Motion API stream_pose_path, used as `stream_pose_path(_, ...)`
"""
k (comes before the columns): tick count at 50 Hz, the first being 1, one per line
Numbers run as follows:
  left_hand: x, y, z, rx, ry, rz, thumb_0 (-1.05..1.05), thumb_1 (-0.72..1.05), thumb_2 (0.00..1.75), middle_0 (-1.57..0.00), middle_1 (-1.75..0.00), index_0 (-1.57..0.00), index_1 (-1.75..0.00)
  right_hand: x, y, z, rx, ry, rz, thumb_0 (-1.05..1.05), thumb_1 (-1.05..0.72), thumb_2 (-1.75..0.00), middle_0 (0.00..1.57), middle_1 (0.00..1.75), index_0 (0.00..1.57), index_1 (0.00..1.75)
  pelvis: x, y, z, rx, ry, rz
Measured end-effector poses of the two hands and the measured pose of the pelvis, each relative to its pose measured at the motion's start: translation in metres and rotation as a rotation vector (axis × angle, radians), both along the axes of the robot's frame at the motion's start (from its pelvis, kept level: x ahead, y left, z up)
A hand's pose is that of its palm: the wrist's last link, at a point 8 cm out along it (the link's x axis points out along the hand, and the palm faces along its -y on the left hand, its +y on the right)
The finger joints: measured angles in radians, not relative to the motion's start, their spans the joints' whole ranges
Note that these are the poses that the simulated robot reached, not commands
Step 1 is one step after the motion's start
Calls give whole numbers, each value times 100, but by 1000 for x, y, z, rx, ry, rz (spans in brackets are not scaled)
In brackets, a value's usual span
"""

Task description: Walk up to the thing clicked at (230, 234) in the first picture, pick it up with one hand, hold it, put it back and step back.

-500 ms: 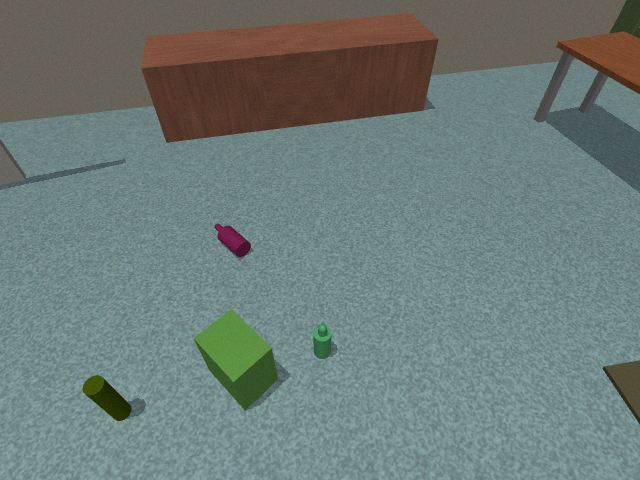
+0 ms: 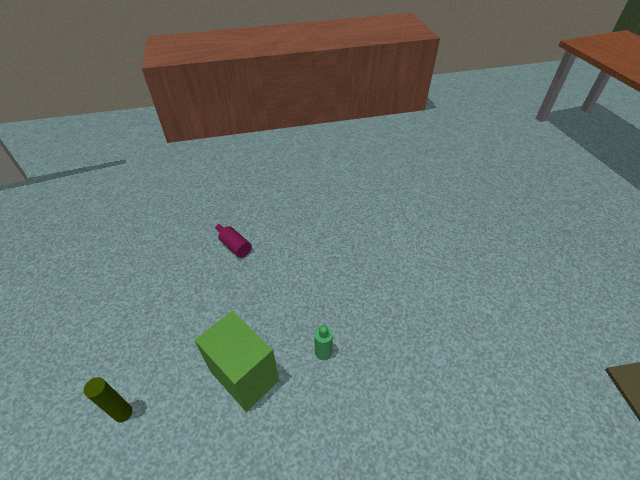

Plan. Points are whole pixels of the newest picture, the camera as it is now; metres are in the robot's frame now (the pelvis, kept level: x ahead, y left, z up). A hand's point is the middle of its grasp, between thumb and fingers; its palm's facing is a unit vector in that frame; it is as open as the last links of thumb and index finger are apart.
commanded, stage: stand
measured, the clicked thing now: (230, 238) +1.16 +0.41 -0.75
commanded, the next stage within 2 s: walk up in 0.62 s
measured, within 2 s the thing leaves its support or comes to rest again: neither
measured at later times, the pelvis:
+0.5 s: pelvis +0.01 +0.00 +0.00, yaw +0 degrees
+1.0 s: pelvis -0.03 +0.07 -0.01, yaw -19 degrees
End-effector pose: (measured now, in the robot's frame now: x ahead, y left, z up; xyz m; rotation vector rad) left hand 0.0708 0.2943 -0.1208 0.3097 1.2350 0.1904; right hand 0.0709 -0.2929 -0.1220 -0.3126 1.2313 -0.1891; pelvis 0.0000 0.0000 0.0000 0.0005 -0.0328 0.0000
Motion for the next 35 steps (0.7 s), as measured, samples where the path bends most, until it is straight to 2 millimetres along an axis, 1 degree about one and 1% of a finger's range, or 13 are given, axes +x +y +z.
stream_pose_path(15,3,1,0,-1,6,5,1,91,90,-20,-30,-20,-30,4,0,0,-2,8,-2,1,-91,-90,20,30,20,30,5,1,0,1,5,2)
stream_pose_path(28,10,1,0,0,-9,3,1,91,90,-20,-30,-20,-30,11,0,2,-8,-5,2,1,-91,-90,20,30,20,30,8,1,0,-1,2,5)
stream_pose_path(32,10,2,1,2,-12,-4,1,91,90,-20,-30,-20,-30,12,-1,2,-5,-13,-2,1,-91,-90,20,30,20,30,7,2,0,-1,5,-7)
stream_pose_path(35,11,8,0,20,-4,-66,1,91,90,-21,-30,-20,-30,17,-7,2,-12,-76,-46,1,-90,-90,20,30,21,30,0,8,-6,-6,11,-67)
